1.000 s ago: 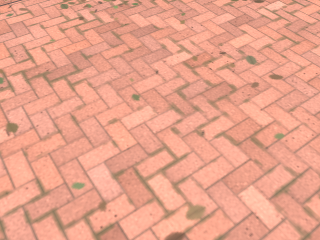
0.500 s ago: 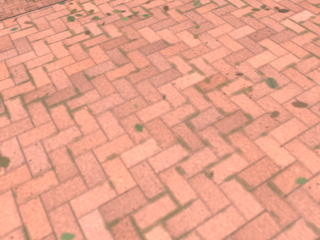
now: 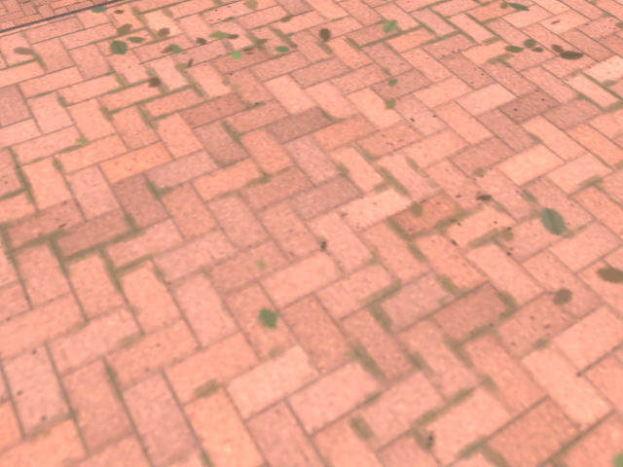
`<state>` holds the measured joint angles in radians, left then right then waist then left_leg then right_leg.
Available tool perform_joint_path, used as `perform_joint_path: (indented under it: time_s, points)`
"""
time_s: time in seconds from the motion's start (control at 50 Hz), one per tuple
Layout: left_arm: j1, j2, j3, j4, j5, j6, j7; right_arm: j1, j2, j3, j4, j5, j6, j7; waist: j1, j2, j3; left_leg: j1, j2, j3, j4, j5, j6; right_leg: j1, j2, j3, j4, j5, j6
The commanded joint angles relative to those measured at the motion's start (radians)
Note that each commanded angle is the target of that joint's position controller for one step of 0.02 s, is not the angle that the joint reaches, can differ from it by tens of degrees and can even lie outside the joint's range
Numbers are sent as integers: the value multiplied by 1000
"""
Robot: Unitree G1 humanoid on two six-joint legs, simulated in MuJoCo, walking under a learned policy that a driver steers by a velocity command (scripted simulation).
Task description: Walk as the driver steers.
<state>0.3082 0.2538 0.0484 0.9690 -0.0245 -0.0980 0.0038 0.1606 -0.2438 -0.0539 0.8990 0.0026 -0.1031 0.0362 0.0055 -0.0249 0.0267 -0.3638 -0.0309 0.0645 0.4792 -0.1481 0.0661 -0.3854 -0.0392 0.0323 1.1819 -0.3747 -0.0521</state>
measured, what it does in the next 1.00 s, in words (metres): walks ahead: right foot, then left foot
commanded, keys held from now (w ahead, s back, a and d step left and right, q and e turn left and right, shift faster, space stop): w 0.74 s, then w+e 0.08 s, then e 0.18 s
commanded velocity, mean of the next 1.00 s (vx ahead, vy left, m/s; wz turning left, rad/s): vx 0.47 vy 0.00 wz -0.06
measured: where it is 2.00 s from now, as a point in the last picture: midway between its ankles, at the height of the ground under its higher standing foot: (337, 395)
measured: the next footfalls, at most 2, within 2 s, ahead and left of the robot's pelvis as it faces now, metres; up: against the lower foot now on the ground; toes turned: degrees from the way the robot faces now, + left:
right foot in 0.44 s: +0.42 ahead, -0.15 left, +0.00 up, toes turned -3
left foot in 0.98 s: +0.72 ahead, +0.07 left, +0.00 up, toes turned -5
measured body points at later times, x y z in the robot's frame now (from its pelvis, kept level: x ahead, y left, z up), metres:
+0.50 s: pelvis +0.27 -0.05 -0.01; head +0.31 -0.06 +0.44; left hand +0.47 +0.19 -0.11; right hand +0.24 -0.32 -0.16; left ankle +0.09 +0.08 -0.68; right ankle +0.38 -0.15 -0.73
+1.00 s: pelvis +0.53 -0.03 -0.01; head +0.57 -0.02 +0.44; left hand +0.51 +0.24 -0.15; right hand +0.74 -0.28 -0.10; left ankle +0.68 +0.07 -0.74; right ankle +0.38 -0.15 -0.73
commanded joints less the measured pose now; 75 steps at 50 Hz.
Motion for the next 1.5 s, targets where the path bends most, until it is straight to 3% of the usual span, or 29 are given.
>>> perform_joint_path:
  time_s: [0.02, 0.1, 0.22, 0.34, 0.4, 0.44, 0.46, 0.48, 0.5, 0.52, 0.54, 0.58, 0.68, 0.86, 0.92, 0.96, 0.98, 1.0, 1.02, 1.04, 1.06, 1.1, 1.14, 1.34, 1.42, 1.44, 1.46, 1.48, 1.5]
  points:
    - [23, 73, 28, -60, 4, 1, 9, 35, -73, -12, -23, -13, -14, 3, 9, 102, -80, 215, 259, -317, -299, 93, 160, -198, -110, 47, -6, 109, -7]
    - [-62, 63, 33, -92, 16, 24, 15, 104, -126, -24, 13, -8, -16, -18, 6, 75, -16, 191, 254, -237, -359, 173, 178, -289, -125, 30, -155, 229, 28]
    - [-260, 36, 25, -148, 15, 13, 0, 194, -136, -21, 46, 3, 0, -40, -51, 80, 23, 257, 216, -143, -374, 182, 132, -314, -87, -10, -480, 480, 42]
    - [-410, 38, 12, -207, 3, -1, -34, 279, -150, -29, 96, 12, 24, -46, -90, 85, 70, 427, 281, -143, -304, 209, 128, -337, -53, -28, -636, 403, 18]
    - [-344, 77, 24, -203, 2, -10, -46, 245, -171, -39, 96, 15, 35, -51, -32, 115, 25, 464, 298, -137, -204, 427, 101, -194, -11, -56, -676, 303, -24]
    - [-71, 153, 66, -120, 8, -11, -37, 204, -152, -31, 81, 13, 42, -50, 101, 101, -141, 365, 216, -70, 102, 635, 55, 204, 32, -86, -690, 331, -78]
    - [116, 235, 86, -84, 21, -7, -25, 219, -117, -14, 56, -8, 40, -50, 148, -38, -298, 132, 145, -21, 441, 307, 17, 525, -177, 160, -672, 342, -147]
    - [145, 270, 88, -66, 23, -5, -34, 343, 21, 23, 62, 1, 16, -37, 72, -296, -411, -242, -38, -82, 742, -395, -32, 807, -368, 638, -817, 146, -297]
    - [116, 172, 61, -76, 15, -8, -35, 268, -97, -3, 68, 25, -7, -32, 104, -175, -354, -347, 18, -199, 851, -420, -10, 759, -335, 650, -872, 52, -252]
    - [24, 135, 49, -93, 13, -10, -31, 173, -142, -15, 36, 44, -20, -30, 87, -128, -216, -398, 68, -172, 854, -325, 6, 621, -306, 498, -889, 102, -207]
    - [-59, 116, 40, -111, 18, -10, -33, 127, -136, -16, 29, 40, -22, -37, 53, -36, -144, -354, 121, -145, 808, -229, 4, 469, -270, 385, -918, 207, -187]
    - [-116, 71, 26, -111, 36, -15, -38, 131, -108, -26, 32, 20, -1, -44, -7, -39, -82, -249, 175, -146, 715, -137, -2, 283, -209, 249, -980, 310, -169]
    - [-46, 116, 36, -69, 31, -19, -20, 59, -77, -31, 6, 7, 33, -51, -16, -24, -13, -316, 195, -127, 525, 2, -42, 227, -188, 139, -1066, 391, -189]
    - [94, 127, 35, -9, 12, 12, 6, -234, -49, -15, -84, 3, 7, -26, 61, -28, 57, -275, 100, -78, 77, 242, -70, 302, -141, 66, -1005, 498, -140]
    - [94, 145, 45, -6, 8, 35, 18, -225, -83, -22, -99, 1, -9, -16, 36, -74, 16, -178, 64, -95, 8, 202, -51, 352, -154, 103, -868, 643, -104]
    - [34, 150, 50, -33, 3, 43, 25, -86, -136, -43, -61, -7, -16, -23, -39, -88, -60, 7, 37, -81, -55, 230, -20, 346, -119, 117, -725, 725, -61]
    - [19, 124, 43, -58, 8, 42, 24, 29, -191, -59, -34, -21, -20, -32, -82, -43, -155, 222, 101, -110, -44, 456, 14, 259, -50, 86, -558, 640, -20]
    - [44, 53, 22, -97, 34, 38, 23, 146, -262, -69, -29, -45, -15, -45, -90, 140, -322, 566, 338, -301, 62, 881, 89, 2, 60, 24, -228, 164, 34]
    - [211, -6, 3, -81, 10, 33, 22, 139, -252, -59, -45, -33, 2, -39, -38, 370, -510, 756, 545, -562, 43, 932, 241, -192, 135, 52, 44, -392, 64]
    - [212, 105, 32, -64, -8, 41, 21, 89, -187, -44, -75, -19, 19, -36, -44, 249, -491, 643, 490, -541, -21, 682, 227, -220, 66, 114, 140, -339, 73]
    - [114, 134, 44, -90, -17, 56, 26, 21, -137, -30, -92, -13, 30, -43, -40, 180, -349, 515, 439, -416, -56, 487, 183, -287, 25, 63, 145, -264, 79]
    - [60, 117, 57, -103, -2, 102, 44, -83, -102, -17, -91, -18, 42, -51, 6, 132, -175, 220, 358, -275, -153, 241, 149, -237, -42, 34, 70, -154, 97]
    - [79, 77, 57, -120, 5, 134, 49, -129, -121, -24, -88, -41, 45, -52, 37, 169, -115, 40, 327, -182, -238, 125, 157, -130, -40, -2, 35, -77, 98]
    - [-89, 99, 65, -235, 11, 151, 7, -132, -200, -51, -67, -6, 83, -81, 9, 148, -118, 135, 379, -18, -252, 78, 146, -21, -40, -75, -376, 63, 61]
    - [-37, 116, 80, -230, 20, 154, -7, -101, -189, -53, -44, 22, 108, -74, 43, 115, -116, 145, 341, 38, -89, -5, 41, 150, 17, -115, -666, 175, -13]
    - [-3, 178, 99, -229, 24, 151, 3, -55, -147, -45, -29, 13, 115, -67, 37, -26, -93, 48, 259, 115, 98, -105, -41, 237, -54, 29, -800, 353, -66]
    - [3, 292, 116, -255, 23, 151, 24, -66, -90, -29, -70, -35, 114, -56, -13, -333, -74, -264, 107, 175, 433, -495, -143, 371, -293, 377, -811, 707, -198]
    - [10, 298, 111, -274, 56, 126, 14, -170, -123, -41, -107, -29, 106, -63, 50, -253, -120, -331, 45, -20, 609, -537, -142, 288, -346, 474, -858, 627, -317]
    - [-27, 276, 106, -279, 60, 102, 8, -194, -152, -51, -111, -4, 106, -68, 35, -151, -108, -351, 58, -76, 669, -448, -122, 279, -291, 390, -871, 557, -279]
Velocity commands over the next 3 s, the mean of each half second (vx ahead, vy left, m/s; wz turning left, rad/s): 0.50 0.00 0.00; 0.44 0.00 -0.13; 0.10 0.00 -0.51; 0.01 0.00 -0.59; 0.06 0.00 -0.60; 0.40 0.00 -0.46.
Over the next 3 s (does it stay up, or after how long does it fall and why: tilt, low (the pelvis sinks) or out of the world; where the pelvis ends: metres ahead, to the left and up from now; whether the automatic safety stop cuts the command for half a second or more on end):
stays up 0.73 -0.25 0.01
